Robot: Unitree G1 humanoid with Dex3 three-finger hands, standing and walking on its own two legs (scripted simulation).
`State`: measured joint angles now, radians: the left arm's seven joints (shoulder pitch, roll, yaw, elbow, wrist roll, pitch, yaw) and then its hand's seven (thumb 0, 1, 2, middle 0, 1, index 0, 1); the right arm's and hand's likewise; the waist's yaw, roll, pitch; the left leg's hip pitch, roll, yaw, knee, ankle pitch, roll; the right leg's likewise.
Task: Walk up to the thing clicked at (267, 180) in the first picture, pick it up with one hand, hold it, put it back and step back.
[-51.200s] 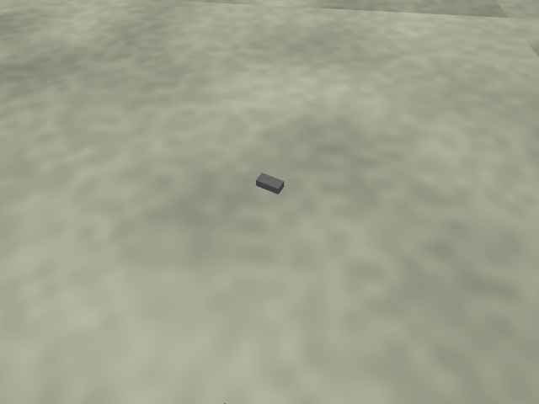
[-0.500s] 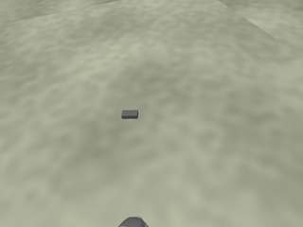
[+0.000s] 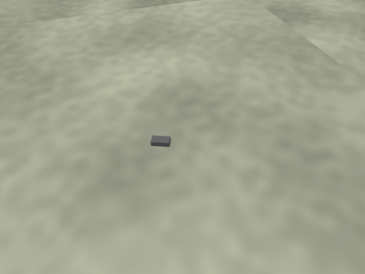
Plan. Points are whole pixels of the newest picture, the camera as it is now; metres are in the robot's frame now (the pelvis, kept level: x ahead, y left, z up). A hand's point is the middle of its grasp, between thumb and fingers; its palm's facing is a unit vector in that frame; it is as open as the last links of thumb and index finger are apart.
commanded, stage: step back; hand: left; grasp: from above
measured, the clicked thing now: (160, 141) +1.07 +0.22 -0.75
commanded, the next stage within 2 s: stand in 0.46 s
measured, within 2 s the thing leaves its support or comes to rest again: neither
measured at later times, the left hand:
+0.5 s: hand out of the picture +0.12 +0.29 -0.14, palm faces +0.01 -0.93 -0.36, open 7.4 cm
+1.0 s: hand out of the picture +0.10 +0.27 -0.14, palm faces -0.04 -0.94 -0.34, open 7.4 cm
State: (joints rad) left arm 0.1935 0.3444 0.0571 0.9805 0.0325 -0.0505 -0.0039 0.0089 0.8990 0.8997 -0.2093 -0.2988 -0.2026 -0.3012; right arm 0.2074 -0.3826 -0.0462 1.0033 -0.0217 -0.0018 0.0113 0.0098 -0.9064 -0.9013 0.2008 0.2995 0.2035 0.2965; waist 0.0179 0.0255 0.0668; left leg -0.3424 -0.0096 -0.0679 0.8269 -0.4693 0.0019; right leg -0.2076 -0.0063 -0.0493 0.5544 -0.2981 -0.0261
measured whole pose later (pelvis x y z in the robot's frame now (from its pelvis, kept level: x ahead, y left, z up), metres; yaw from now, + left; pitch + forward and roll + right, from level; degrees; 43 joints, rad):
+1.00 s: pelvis +0.02 +0.02 +0.02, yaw -1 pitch -3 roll +0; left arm 0.10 0.35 0.00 1.15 0.01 -0.02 0.00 0.01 0.90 0.90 -0.21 -0.30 -0.20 -0.30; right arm 0.09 -0.35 0.00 1.16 -0.01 -0.01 0.02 0.01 -0.91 -0.90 0.20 0.30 0.20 0.30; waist -0.01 0.01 0.06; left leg -0.14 0.02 0.02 0.32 -0.13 -0.01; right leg -0.06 -0.02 -0.02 0.31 -0.20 0.02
